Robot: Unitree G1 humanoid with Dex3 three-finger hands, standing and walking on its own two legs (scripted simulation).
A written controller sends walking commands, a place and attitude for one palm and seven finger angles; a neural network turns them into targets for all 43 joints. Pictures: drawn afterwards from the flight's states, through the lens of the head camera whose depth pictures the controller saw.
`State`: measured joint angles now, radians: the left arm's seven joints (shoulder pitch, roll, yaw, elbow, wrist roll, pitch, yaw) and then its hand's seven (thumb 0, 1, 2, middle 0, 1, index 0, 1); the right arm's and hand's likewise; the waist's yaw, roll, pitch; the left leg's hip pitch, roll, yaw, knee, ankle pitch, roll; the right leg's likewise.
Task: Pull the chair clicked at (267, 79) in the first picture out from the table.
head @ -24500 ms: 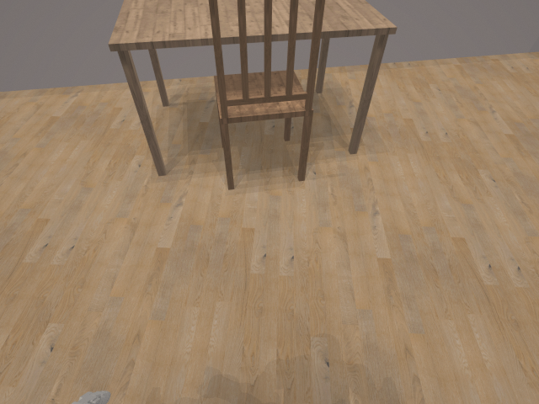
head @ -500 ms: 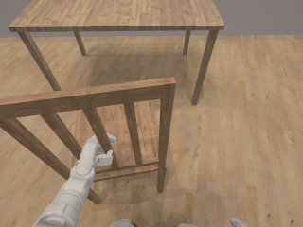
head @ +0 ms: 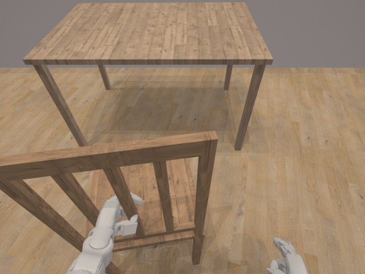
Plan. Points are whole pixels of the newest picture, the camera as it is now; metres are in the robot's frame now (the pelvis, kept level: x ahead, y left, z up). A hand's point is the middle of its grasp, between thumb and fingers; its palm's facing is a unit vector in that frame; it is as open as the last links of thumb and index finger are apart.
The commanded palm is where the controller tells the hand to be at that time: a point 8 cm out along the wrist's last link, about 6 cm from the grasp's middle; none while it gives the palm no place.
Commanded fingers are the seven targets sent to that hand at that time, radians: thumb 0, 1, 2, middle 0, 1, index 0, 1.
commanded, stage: stop walking, hand still on the chair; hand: left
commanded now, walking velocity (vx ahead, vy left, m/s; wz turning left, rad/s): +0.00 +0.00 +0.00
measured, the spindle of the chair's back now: (129, 207) +0.29 +0.15 -0.06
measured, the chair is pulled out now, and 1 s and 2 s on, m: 0.59 0.59 0.59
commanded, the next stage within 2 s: open the thumb and straighten the fingers in 0.28 s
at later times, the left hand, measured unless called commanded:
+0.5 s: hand (131, 221) +0.25 +0.14 -0.06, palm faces -0.05 -0.97 -0.22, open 6.2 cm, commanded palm +0.24 +0.19 -0.04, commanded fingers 0.00 0.05 0.49 -0.50 -1.45 -0.50 -1.45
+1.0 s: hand (129, 221) +0.26 +0.15 -0.07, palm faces -0.03 -0.97 -0.23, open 16.0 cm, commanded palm +0.24 +0.21 -0.05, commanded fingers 0.00 -0.55 0.20 0.00 0.00 0.00 0.00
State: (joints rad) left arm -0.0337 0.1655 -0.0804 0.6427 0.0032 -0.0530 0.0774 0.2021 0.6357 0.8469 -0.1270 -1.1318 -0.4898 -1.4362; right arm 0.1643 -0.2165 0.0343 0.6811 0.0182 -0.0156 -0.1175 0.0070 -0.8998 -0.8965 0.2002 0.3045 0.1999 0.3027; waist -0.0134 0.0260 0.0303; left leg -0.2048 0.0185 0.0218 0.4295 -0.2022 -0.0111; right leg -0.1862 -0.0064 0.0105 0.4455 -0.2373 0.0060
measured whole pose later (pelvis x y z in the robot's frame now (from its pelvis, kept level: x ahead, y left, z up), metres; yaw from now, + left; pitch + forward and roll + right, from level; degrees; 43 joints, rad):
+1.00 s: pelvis +0.01 +0.00 -0.04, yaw +2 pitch +8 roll +0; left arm 0.13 0.19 -0.04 0.24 -0.01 0.15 0.02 -0.01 -0.52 0.21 -0.18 -0.53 -0.18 -0.54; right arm 0.23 -0.25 0.03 0.57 0.03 -0.09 -0.06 0.01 -0.90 -0.90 0.20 0.30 0.20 0.30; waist -0.04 0.05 -0.09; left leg -0.56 0.00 -0.01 0.79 -0.38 0.00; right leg -0.52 -0.03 -0.02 0.80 -0.42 0.01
